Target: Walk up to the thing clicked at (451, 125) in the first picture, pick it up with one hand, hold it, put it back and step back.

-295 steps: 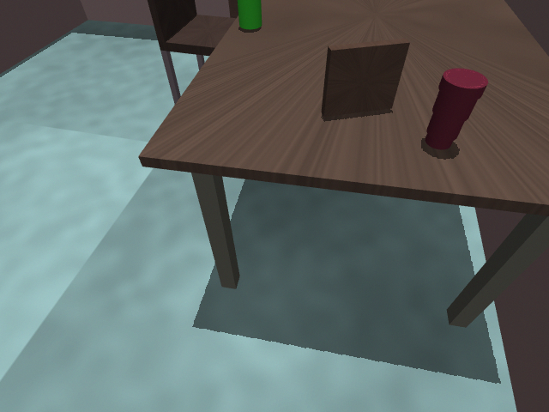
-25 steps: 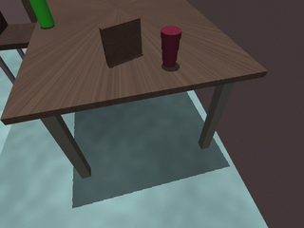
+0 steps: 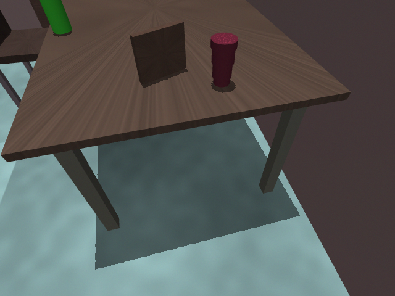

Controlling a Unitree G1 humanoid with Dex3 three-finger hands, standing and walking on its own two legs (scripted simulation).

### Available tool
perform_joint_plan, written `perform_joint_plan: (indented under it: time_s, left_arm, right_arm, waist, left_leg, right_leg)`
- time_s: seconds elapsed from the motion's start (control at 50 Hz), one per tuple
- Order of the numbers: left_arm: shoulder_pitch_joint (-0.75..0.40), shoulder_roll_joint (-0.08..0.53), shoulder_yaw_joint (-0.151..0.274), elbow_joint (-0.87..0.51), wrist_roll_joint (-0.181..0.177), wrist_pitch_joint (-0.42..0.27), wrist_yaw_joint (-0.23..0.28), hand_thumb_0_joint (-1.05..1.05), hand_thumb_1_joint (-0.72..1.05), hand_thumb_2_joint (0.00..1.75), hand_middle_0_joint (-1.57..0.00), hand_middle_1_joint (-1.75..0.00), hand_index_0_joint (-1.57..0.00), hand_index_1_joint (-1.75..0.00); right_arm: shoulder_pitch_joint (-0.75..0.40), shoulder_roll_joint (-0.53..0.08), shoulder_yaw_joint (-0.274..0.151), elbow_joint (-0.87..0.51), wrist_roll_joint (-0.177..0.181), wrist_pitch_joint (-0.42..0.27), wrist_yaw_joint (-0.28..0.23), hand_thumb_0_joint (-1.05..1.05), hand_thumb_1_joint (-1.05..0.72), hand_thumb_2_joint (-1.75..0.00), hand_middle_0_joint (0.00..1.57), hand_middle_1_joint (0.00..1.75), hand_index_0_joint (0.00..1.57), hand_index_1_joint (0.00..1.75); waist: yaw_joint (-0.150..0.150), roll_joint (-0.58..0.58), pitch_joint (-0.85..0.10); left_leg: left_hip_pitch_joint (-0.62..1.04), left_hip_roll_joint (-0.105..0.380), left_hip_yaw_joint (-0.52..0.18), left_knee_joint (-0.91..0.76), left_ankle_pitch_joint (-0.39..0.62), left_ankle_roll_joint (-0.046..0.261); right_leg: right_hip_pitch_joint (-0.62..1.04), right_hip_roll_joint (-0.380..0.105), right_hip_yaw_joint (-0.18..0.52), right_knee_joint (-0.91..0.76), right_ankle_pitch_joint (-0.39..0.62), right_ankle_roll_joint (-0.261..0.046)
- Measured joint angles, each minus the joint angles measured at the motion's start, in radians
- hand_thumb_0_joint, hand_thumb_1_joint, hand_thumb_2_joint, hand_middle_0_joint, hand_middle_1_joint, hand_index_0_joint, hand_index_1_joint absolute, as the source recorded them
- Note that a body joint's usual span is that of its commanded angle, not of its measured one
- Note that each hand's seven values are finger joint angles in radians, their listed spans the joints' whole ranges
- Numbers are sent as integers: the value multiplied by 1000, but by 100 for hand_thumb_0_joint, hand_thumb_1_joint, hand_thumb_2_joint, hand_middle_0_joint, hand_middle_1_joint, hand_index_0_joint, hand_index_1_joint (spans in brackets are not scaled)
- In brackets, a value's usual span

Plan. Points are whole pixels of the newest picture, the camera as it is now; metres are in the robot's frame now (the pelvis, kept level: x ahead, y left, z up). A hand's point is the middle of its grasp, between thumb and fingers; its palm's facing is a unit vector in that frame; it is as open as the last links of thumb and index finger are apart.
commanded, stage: stand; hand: right
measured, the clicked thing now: (222, 62) +0.82 -0.04 +0.05
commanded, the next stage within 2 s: walk up in 0.14 s
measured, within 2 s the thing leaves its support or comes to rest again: neither
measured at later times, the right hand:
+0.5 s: hand out of the picture +0.16 -0.23 -0.15, palm faces -0.13 +0.90 -0.42, open 7.4 cm
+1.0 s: hand (294, 232) +0.33 -0.23 -0.17, palm faces -0.26 +0.88 -0.39, open 7.4 cm
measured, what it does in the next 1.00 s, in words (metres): walks ahead: left foot, then right foot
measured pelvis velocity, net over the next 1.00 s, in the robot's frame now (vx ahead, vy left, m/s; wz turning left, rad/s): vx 0.22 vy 0.02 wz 0.25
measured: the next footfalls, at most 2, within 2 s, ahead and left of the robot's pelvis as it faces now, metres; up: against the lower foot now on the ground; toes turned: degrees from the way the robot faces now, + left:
left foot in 0.42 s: +0.14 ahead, +0.17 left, +0.00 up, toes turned +10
right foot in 0.86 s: +0.35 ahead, -0.07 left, +0.00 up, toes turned +14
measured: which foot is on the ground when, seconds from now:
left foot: down 0.00-0.24, up 0.26-0.40, down 0.42-0.90, up 0.92-1.00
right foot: down 0.00-0.44, up 0.46-0.84, down 0.86-1.00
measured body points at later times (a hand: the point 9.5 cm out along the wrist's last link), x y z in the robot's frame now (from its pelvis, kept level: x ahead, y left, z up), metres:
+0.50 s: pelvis +0.07 +0.05 -0.02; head +0.09 +0.07 +0.42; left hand +0.05 +0.39 -0.15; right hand +0.17 -0.27 -0.12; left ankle +0.10 +0.17 -0.75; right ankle +0.00 -0.12 -0.70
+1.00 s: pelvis +0.22 +0.02 -0.02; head +0.25 +0.02 +0.42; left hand +0.25 +0.34 -0.13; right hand +0.35 -0.27 -0.15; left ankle +0.14 +0.15 -0.69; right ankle +0.32 -0.07 -0.75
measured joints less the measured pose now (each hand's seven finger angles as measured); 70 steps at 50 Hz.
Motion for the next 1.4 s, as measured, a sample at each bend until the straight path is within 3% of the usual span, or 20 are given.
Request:
perform_joint_plan:
  time_s: [0.16,0.24,0.32,0.4,0.44,0.46,0.5,0.56,0.68,0.76,0.86,0.88,0.96,1.0,1.1,1.18,1.22,1.28,1.34,1.4]
  left_arm:
    - [1,0,7,-6,1,0,-6,0,90,90,-20,-30,-20,-30]
    - [41,9,45,-64,20,-22,-26,0,90,90,-20,-30,-20,-30]
    - [87,15,70,-118,30,-43,-27,0,90,90,-20,-30,-20,-30]
    - [130,49,81,-138,36,-36,-32,0,90,90,-21,-30,-20,-30]
    - [142,73,85,-145,30,-24,-33,0,90,90,-20,-30,-20,-30]
    - [141,77,88,-144,27,-13,-32,0,90,90,-20,-30,-20,-30]
    - [134,82,84,-143,19,8,-32,1,90,90,-20,-30,-20,-30]
    - [122,91,79,-161,8,10,-38,1,90,90,-20,-30,-20,-30]
    - [109,91,89,-213,15,11,-63,1,90,90,-20,-30,-20,-30]
    - [100,79,94,-235,18,18,-77,0,90,90,-20,-30,-20,-30]
    - [85,61,93,-251,15,5,-65,0,90,90,-20,-30,-20,-30]
    - [78,53,93,-252,17,-2,-59,0,90,90,-20,-30,-20,-30]
    - [44,4,70,-278,11,-15,-47,0,90,90,-20,-30,-20,-30]
    - [43,-16,53,-289,12,-17,-44,0,90,90,-20,-30,-20,-30]
    - [52,-19,33,-286,19,-8,-34,0,90,90,-20,-30,-20,-30]
    - [49,5,29,-261,0,19,-24,0,90,90,-21,-30,-20,-30]
    - [43,15,32,-237,-10,35,-19,0,90,90,-20,-30,-20,-30]
    - [37,31,39,-207,-15,45,-15,0,90,90,-20,-30,-20,-30]
    - [31,42,45,-180,-13,33,-11,0,90,90,-20,-30,-20,-30]
    - [28,45,37,-152,-6,26,-14,0,90,90,-20,-30,-20,-30]
  right_arm:
    - [6,-1,-7,-13,-1,3,5,0,-90,-90,20,30,20,30]
    - [78,-15,-37,-62,-17,18,32,0,-90,-90,20,30,20,30]
    - [124,-43,-63,-92,-29,30,43,0,-90,-90,20,30,20,30]
    - [140,-58,-80,-142,-25,6,60,0,-90,-90,20,30,20,30]
    - [143,-61,-94,-172,-27,-18,60,0,-90,-90,20,30,20,30]
    - [144,-60,-101,-186,-32,-29,55,0,-90,-90,20,30,20,30]
    - [161,-55,-102,-210,-24,-39,49,0,-90,-90,20,30,20,30]
    - [198,-39,-83,-232,-11,-44,37,0,-90,-90,20,30,20,30]
    - [269,-16,-54,-266,-7,-66,25,0,-90,-90,21,30,20,30]
    - [297,-20,-47,-289,-7,-73,20,0,-90,-90,21,30,20,30]
    - [299,-32,-38,-315,-3,-53,3,0,-90,-90,21,30,20,30]
    - [294,-37,-37,-317,2,-48,-2,0,-90,-90,21,30,20,30]
    - [236,-49,-32,-301,7,-23,-26,0,-90,-90,21,30,20,30]
    - [216,-57,-31,-292,8,-26,-27,0,-90,-90,20,30,20,30]
    - [182,-59,-29,-270,3,-31,-20,0,-90,-90,20,30,20,30]
    - [157,-56,-33,-245,-8,-26,-21,0,-90,-90,20,30,20,30]
    - [142,-49,-30,-232,-12,-20,-19,0,-90,-90,20,30,20,30]
    - [119,-43,-19,-221,-10,-15,-15,0,-90,-90,20,30,20,30]
    - [83,-42,-11,-208,-2,-7,-16,0,-90,-90,21,30,20,30]
    - [47,-38,-12,-197,5,2,-16,0,-90,-90,20,30,20,30]
  waist:
    - [-1,5,-1]
    - [4,16,-29]
    - [28,34,-25]
    - [31,18,10]
    - [23,-13,36]
    - [20,-26,49]
    - [3,-32,53]
    - [-1,-49,49]
    - [-3,-63,42]
    - [-9,-54,39]
    - [-15,-34,37]
    - [-13,-20,41]
    - [-6,17,71]
    - [3,24,72]
    - [20,14,60]
    - [17,-7,57]
    - [18,-25,53]
    - [12,-24,48]
    - [21,-15,55]
    - [19,-11,56]
  left_leg:
    - [-3,1,-8,14,-11,4]
    - [-66,-2,-46,174,-165,34]
    - [-192,14,-29,427,-240,24]
    - [-226,52,-1,331,-196,23]
    - [-205,35,20,268,-45,16]
    - [-204,19,29,293,-53,18]
    - [-194,2,22,307,-90,30]
    - [-135,-17,14,245,-91,40]
    - [-21,-33,-10,141,-93,38]
    - [25,-28,-26,133,-130,24]
    - [25,-8,-47,236,-238,-12]
    - [9,4,-54,290,-269,-13]
    - [-154,-4,-68,646,-350,27]
    - [-212,-5,-44,700,-353,31]
    - [-245,11,4,490,-300,17]
    - [-209,-2,21,342,-115,20]
    - [-213,-7,24,361,-131,17]
    - [-222,6,5,383,-153,16]
    - [-225,20,-8,397,-163,3]
    - [-212,14,-18,368,-148,-3]
  right_leg:
    - [0,1,-10,14,-20,-11]
    - [-18,9,-43,110,-132,-45]
    - [19,1,-83,88,-109,-40]
    - [64,-31,-110,87,-145,-20]
    - [33,-75,-113,221,-217,-25]
    - [-16,-84,-90,354,-255,-41]
    - [-121,-44,-37,597,-311,-73]
    - [-248,-24,-32,744,-255,-93]
    - [-368,-53,-41,585,-140,-65]
    - [-389,-66,-40,453,-54,-66]
    - [-308,-32,-63,277,31,-82]
    - [-295,-17,-70,266,58,-69]
    - [-288,-14,-107,322,-8,-62]
    - [-271,-19,-114,306,-14,-66]
    - [-259,-26,-131,307,-38,-67]
    - [-279,-39,-141,394,-100,-52]
    - [-285,-40,-130,419,-137,-52]
    - [-273,3,-100,440,-228,-73]
    - [-241,18,-104,384,-115,-60]
    - [-227,12,-115,367,-128,-54]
